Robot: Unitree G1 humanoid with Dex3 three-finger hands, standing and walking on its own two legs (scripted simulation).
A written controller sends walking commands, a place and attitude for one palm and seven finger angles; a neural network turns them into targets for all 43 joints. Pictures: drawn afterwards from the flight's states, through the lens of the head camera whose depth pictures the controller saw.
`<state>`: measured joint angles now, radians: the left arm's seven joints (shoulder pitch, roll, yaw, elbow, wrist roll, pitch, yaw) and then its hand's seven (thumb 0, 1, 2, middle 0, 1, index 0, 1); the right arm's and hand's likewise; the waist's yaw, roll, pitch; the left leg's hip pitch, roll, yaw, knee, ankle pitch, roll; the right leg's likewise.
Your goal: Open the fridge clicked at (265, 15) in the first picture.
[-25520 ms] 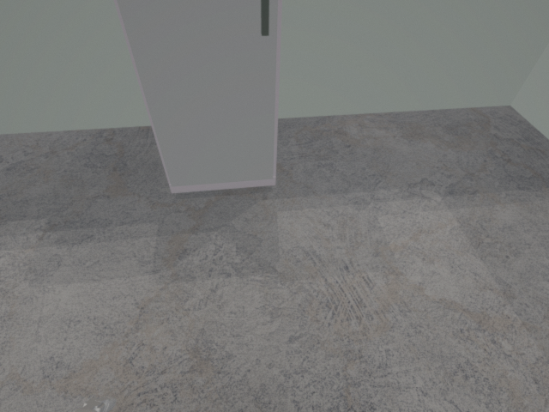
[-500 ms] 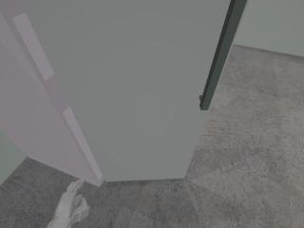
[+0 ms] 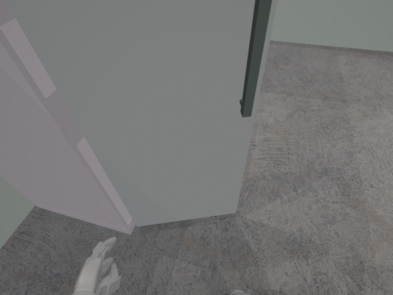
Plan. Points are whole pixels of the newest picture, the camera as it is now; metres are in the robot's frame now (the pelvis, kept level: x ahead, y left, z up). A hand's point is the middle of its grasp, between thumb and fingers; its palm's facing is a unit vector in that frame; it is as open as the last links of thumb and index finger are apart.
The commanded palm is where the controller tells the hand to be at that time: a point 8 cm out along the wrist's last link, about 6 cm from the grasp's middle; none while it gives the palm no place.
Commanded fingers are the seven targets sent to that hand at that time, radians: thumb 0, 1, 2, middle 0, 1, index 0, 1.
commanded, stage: step back with the hand held close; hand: right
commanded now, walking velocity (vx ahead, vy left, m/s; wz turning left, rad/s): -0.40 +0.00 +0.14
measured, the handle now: (256, 18) +0.57 -0.10 +0.28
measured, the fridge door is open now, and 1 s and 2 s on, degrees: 66 66 66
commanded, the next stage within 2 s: stop stepping back and stand still in 0.42 s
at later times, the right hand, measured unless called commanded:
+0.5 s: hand out of the picture +0.14 -0.29 +0.18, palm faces +0.35 +0.85 -0.39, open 7.4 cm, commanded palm +0.10 -0.32 +0.19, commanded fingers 0.00 -0.90 -0.90 0.20 0.30 0.20 0.30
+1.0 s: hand out of the picture +0.08 -0.37 +0.17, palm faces +0.38 +0.88 -0.29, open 7.4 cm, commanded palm +0.01 -0.40 +0.19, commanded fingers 0.00 -0.90 -0.90 0.20 0.30 0.20 0.30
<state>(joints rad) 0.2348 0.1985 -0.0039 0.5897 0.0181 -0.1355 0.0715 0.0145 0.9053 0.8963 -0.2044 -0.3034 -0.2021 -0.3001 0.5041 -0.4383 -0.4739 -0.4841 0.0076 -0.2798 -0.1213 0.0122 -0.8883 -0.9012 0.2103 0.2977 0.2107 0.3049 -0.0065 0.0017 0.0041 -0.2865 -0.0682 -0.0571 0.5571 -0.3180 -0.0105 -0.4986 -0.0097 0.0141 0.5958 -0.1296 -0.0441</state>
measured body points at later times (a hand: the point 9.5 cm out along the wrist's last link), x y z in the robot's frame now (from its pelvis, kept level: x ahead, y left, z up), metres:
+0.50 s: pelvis -0.08 -0.05 +0.00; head -0.07 -0.08 +0.45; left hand +0.11 +0.18 -0.05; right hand +0.12 -0.33 +0.20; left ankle -0.17 +0.10 -0.73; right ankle +0.09 -0.09 -0.71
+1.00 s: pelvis -0.17 -0.13 +0.00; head -0.20 -0.17 +0.44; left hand -0.09 +0.15 -0.07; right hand +0.06 -0.42 +0.18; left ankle -0.17 -0.01 -0.70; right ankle -0.11 -0.24 -0.73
